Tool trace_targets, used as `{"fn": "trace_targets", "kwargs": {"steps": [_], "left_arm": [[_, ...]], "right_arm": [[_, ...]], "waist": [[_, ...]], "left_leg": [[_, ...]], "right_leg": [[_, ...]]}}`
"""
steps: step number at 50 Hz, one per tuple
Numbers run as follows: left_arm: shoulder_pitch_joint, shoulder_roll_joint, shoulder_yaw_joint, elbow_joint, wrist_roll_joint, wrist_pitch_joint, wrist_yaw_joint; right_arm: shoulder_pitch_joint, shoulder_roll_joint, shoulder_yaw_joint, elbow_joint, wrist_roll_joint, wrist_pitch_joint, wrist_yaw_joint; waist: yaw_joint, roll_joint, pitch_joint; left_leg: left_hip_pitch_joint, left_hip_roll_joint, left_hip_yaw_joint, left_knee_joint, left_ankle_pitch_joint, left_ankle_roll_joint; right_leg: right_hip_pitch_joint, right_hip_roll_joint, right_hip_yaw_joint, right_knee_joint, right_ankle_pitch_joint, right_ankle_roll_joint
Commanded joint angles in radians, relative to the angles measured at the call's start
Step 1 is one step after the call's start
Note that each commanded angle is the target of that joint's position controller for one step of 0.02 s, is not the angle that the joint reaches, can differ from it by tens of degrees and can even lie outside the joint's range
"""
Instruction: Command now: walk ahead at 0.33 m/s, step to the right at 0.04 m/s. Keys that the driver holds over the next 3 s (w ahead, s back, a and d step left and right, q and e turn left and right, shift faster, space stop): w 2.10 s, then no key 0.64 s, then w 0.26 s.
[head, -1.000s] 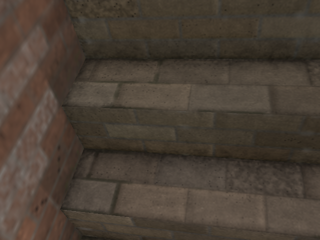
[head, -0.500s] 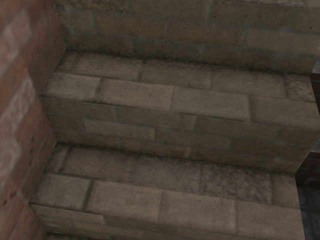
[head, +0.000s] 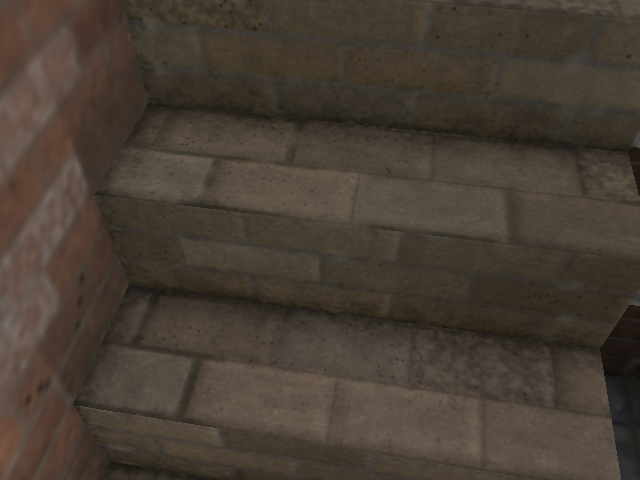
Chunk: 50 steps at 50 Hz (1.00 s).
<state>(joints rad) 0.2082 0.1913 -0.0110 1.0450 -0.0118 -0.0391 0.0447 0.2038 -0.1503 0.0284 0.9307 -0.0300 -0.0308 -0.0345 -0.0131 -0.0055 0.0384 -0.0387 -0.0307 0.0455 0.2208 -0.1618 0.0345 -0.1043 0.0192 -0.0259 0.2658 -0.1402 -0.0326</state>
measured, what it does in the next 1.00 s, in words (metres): stands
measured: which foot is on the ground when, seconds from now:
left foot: down 0.00-1.00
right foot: down 0.00-1.00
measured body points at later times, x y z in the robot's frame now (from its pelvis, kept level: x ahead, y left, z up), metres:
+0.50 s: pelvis +0.00 +0.00 +0.00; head +0.01 -0.01 +0.45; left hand +0.08 +0.23 -0.15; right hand +0.09 -0.22 -0.14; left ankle -0.02 +0.10 -0.75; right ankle +0.00 -0.10 -0.75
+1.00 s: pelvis +0.00 -0.01 +0.00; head +0.02 -0.01 +0.45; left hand +0.09 +0.23 -0.14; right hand +0.10 -0.23 -0.14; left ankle -0.03 +0.10 -0.75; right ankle +0.00 -0.10 -0.75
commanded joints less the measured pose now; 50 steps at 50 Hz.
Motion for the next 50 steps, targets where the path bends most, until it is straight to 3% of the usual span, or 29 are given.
{"fn": "trace_targets", "kwargs": {"steps": [1, 3, 8, 10, 11, 14, 16, 17, 19, 20, 21, 25, 27, 28, 30, 32, 33, 34, 35, 37, 38, 40, 41, 42, 45, 46, 48, 49, 50], "left_arm": [[0.013, 0.093, 0.016, -0.026, 0.0, -0.009, 0.003], [-0.026, 0.076, 0.015, -0.05, -0.014, -0.007, 0.002], [0.024, 0.097, 0.017, -0.026, 0.004, -0.009, 0.004], [-0.027, 0.073, 0.014, -0.052, -0.011, -0.007, 0.003], [0.009, 0.095, 0.015, -0.026, 0.002, -0.009, 0.004], [-0.034, 0.078, 0.014, -0.054, -0.011, -0.008, 0.003], [0.011, 0.095, 0.017, -0.026, 0.003, -0.01, 0.003], [-0.033, 0.075, 0.015, -0.052, -0.011, -0.009, 0.002], [0.004, 0.098, 0.016, -0.03, 0.003, -0.011, 0.003], [-0.032, 0.077, 0.016, -0.055, -0.01, -0.009, 0.002], [0.0, 0.097, 0.015, -0.03, 0.003, -0.011, 0.003], [-0.044, 0.079, 0.015, -0.06, -0.01, -0.01, 0.002], [0.0, 0.099, 0.018, -0.031, 0.005, -0.012, 0.002], [-0.045, 0.077, 0.015, -0.056, -0.009, -0.01, 0.001], [-0.008, 0.1, 0.016, -0.033, 0.004, -0.013, 0.001], [-0.051, 0.082, 0.014, -0.059, -0.009, -0.011, 0.0], [-0.009, 0.101, 0.016, -0.034, 0.005, -0.013, 0.001], [-0.045, 0.081, 0.016, -0.059, -0.008, -0.011, 0.0], [-0.013, 0.1, 0.015, -0.033, 0.004, -0.013, 0.0], [-0.054, 0.082, 0.014, -0.06, -0.008, -0.012, 0.0], [-0.013, 0.101, 0.015, -0.035, 0.004, -0.013, 0.0], [-0.055, 0.083, 0.014, -0.061, -0.008, -0.012, -0.001], [-0.014, 0.102, 0.015, -0.037, 0.005, -0.013, 0.0], [-0.05, 0.082, 0.015, -0.061, -0.007, -0.012, 0.0], [-0.059, 0.084, 0.014, -0.063, -0.008, -0.012, -0.001], [-0.018, 0.102, 0.015, -0.037, 0.005, -0.014, 0.0], [-0.06, 0.084, 0.013, -0.064, -0.008, -0.013, -0.001], [-0.019, 0.103, 0.015, -0.039, 0.006, -0.014, 0.0], [-0.055, 0.083, 0.015, -0.064, -0.007, -0.012, -0.001]], "right_arm": [[0.002, -0.074, -0.013, -0.041, 0.001, -0.011, -0.002], [-0.031, -0.068, -0.009, -0.061, 0.007, -0.012, -0.006], [0.009, -0.084, -0.011, -0.042, 0.002, -0.011, -0.005], [-0.033, -0.073, -0.006, -0.063, 0.006, -0.012, -0.007], [0.001, -0.078, -0.009, -0.04, 0.0, -0.011, -0.005], [-0.035, -0.071, -0.004, -0.061, 0.006, -0.014, -0.007], [0.0, -0.086, -0.01, -0.04, 0.002, -0.012, -0.004], [-0.038, -0.075, -0.005, -0.062, 0.007, -0.013, -0.006], [-0.001, -0.083, -0.008, -0.041, 0.001, -0.012, -0.005], [-0.036, -0.078, -0.005, -0.063, 0.007, -0.013, -0.007], [-0.006, -0.082, -0.008, -0.041, 0.0, -0.012, -0.004], [-0.041, -0.075, -0.003, -0.063, 0.006, -0.014, -0.007], [-0.005, -0.087, -0.008, -0.043, -0.001, -0.012, -0.002], [-0.043, -0.076, -0.003, -0.064, 0.004, -0.014, -0.004], [-0.006, -0.085, -0.006, -0.043, -0.002, -0.013, -0.003], [-0.043, -0.076, -0.001, -0.065, 0.004, -0.014, -0.006], [-0.007, -0.086, -0.005, -0.045, -0.001, -0.013, -0.003], [-0.041, -0.081, -0.002, -0.066, 0.005, -0.014, -0.005], [-0.01, -0.085, -0.005, -0.045, -0.001, -0.013, -0.002], [-0.043, -0.078, -0.001, -0.066, 0.004, -0.014, -0.005], [-0.009, -0.087, -0.005, -0.045, -0.002, -0.013, -0.003], [-0.045, -0.078, 0.0, -0.067, 0.004, -0.014, -0.005], [-0.009, -0.088, -0.005, -0.047, -0.002, -0.013, -0.003], [-0.043, -0.083, -0.001, -0.068, 0.005, -0.014, -0.005], [-0.045, -0.079, 0.0, -0.068, 0.004, -0.014, -0.005], [-0.011, -0.089, -0.005, -0.047, -0.002, -0.013, -0.002], [-0.047, -0.079, 0.0, -0.068, 0.004, -0.014, -0.005], [-0.012, -0.09, -0.005, -0.049, -0.002, -0.013, -0.002], [-0.045, -0.084, -0.001, -0.07, 0.005, -0.014, -0.004]], "waist": [[-0.001, 0.016, -0.016], [-0.001, 0.03, 0.003], [0.001, -0.001, -0.036], [0.0, 0.02, -0.004], [-0.001, 0.003, -0.035], [-0.001, 0.015, -0.016], [0.001, 0.002, -0.036], [0.0, 0.017, -0.01], [0.0, 0.0, -0.047], [0.001, 0.015, -0.02], [-0.001, 0.0, -0.045], [-0.002, 0.012, -0.027], [0.0, 0.003, -0.044], [-0.002, 0.019, -0.018], [-0.001, 0.003, -0.053], [-0.003, 0.013, -0.031], [0.0, 0.0, -0.056], [-0.001, 0.014, -0.029], [-0.002, 0.002, -0.053], [-0.003, 0.012, -0.033], [-0.001, 0.001, -0.058], [-0.003, 0.012, -0.035], [-0.001, 0.0, -0.059], [-0.002, 0.013, -0.031], [-0.004, 0.012, -0.035], [-0.001, 0.002, -0.06], [-0.004, 0.012, -0.037], [-0.001, 0.0, -0.06], [-0.002, 0.014, -0.033]], "left_leg": [[-0.02, 0.161, -0.132, -0.041, 0.075, 0.006], [-0.036, 0.151, -0.13, -0.049, 0.076, 0.005], [-0.008, 0.162, -0.132, -0.04, 0.077, 0.006], [-0.032, 0.152, -0.131, -0.049, 0.078, 0.003], [-0.017, 0.165, -0.132, -0.042, 0.078, 0.004], [-0.032, 0.155, -0.131, -0.05, 0.082, 0.002], [-0.011, 0.164, -0.132, -0.04, 0.085, 0.005], [-0.03, 0.153, -0.131, -0.048, 0.085, 0.002], [-0.012, 0.166, -0.131, -0.041, 0.084, 0.003], [-0.023, 0.154, -0.13, -0.048, 0.086, 0.002], [-0.014, 0.166, -0.132, -0.041, 0.085, 0.002], [-0.026, 0.156, -0.131, -0.048, 0.087, 0.0], [-0.01, 0.166, -0.132, -0.036, 0.088, 0.002], [-0.028, 0.156, -0.131, -0.044, 0.086, 0.0], [-0.013, 0.168, -0.131, -0.037, 0.086, 0.001], [-0.027, 0.158, -0.131, -0.044, 0.087, -0.002], [-0.011, 0.168, -0.131, -0.035, 0.088, 0.0], [-0.022, 0.156, -0.131, -0.042, 0.089, -0.001], [-0.014, 0.168, -0.131, -0.035, 0.088, 0.0], [-0.026, 0.158, -0.131, -0.042, 0.088, -0.002], [-0.011, 0.169, -0.13, -0.035, 0.087, 0.0], [-0.025, 0.158, -0.13, -0.042, 0.088, -0.003], [-0.01, 0.169, -0.13, -0.034, 0.088, -0.001], [-0.02, 0.157, -0.131, -0.041, 0.089, -0.002], [-0.025, 0.159, -0.131, -0.041, 0.088, -0.003], [-0.01, 0.169, -0.13, -0.034, 0.088, -0.001], [-0.024, 0.159, -0.13, -0.041, 0.088, -0.004], [-0.01, 0.17, -0.13, -0.033, 0.089, -0.001], [-0.02, 0.157, -0.131, -0.04, 0.089, -0.003]], "right_leg": [[0.001, -0.162, 0.141, -0.035, 0.141, -0.055], [-0.005, -0.158, 0.157, -0.026, 0.157, -0.043], [0.014, -0.161, 0.144, -0.033, 0.158, -0.051], [0.001, -0.158, 0.159, -0.027, 0.17, -0.041], [0.016, -0.165, 0.143, -0.036, 0.161, -0.052], [0.009, -0.16, 0.159, -0.026, 0.182, -0.04], [0.016, -0.163, 0.146, -0.033, 0.172, -0.051], [0.005, -0.158, 0.162, -0.026, 0.185, -0.04], [0.025, -0.166, 0.147, -0.033, 0.179, -0.051], [0.01, -0.159, 0.163, -0.025, 0.193, -0.039], [0.023, -0.165, 0.147, -0.034, 0.178, -0.051], [0.015, -0.16, 0.163, -0.024, 0.2, -0.039], [0.019, -0.162, 0.152, -0.03, 0.18, -0.052], [0.006, -0.158, 0.168, -0.023, 0.191, -0.041], [0.025, -0.165, 0.153, -0.03, 0.184, -0.052], [0.013, -0.16, 0.168, -0.021, 0.2, -0.04], [0.026, -0.165, 0.155, -0.029, 0.189, -0.051], [0.011, -0.158, 0.17, -0.02, 0.204, -0.04], [0.023, -0.164, 0.155, -0.03, 0.187, -0.051], [0.014, -0.16, 0.17, -0.02, 0.207, -0.04], [0.026, -0.165, 0.156, -0.029, 0.19, -0.051], [0.013, -0.159, 0.171, -0.019, 0.206, -0.039], [0.026, -0.164, 0.158, -0.028, 0.193, -0.051], [0.01, -0.158, 0.173, -0.019, 0.208, -0.04], [0.012, -0.159, 0.172, -0.019, 0.209, -0.04], [0.025, -0.164, 0.159, -0.028, 0.194, -0.051], [0.012, -0.159, 0.174, -0.019, 0.208, -0.039], [0.025, -0.164, 0.16, -0.028, 0.196, -0.051], [0.009, -0.157, 0.176, -0.018, 0.21, -0.039]]}}
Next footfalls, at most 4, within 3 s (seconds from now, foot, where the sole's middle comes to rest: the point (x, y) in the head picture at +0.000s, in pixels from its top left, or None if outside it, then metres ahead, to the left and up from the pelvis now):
none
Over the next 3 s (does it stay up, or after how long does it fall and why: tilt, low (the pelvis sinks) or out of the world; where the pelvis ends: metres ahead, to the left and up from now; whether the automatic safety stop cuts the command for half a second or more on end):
stays up -0.01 0.00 0.00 its command is cut before an obstacle from the start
